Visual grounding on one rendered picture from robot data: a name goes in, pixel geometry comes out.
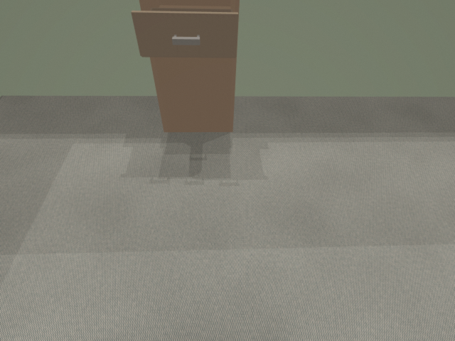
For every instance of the cabinet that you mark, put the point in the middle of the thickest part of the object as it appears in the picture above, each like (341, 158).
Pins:
(195, 94)

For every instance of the drawer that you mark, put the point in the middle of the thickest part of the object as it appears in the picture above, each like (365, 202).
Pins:
(217, 29)

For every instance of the handle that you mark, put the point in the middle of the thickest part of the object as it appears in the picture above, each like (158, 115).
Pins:
(186, 40)

